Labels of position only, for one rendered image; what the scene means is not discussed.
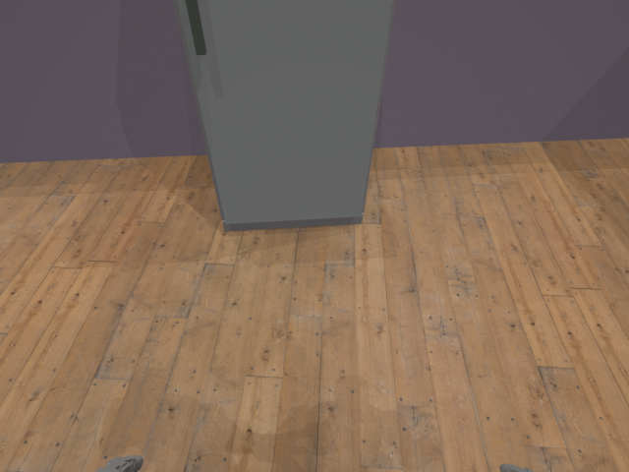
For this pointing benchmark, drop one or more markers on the handle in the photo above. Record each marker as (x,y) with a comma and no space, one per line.
(194,16)

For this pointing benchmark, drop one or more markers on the fridge door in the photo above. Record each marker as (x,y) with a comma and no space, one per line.
(288,93)

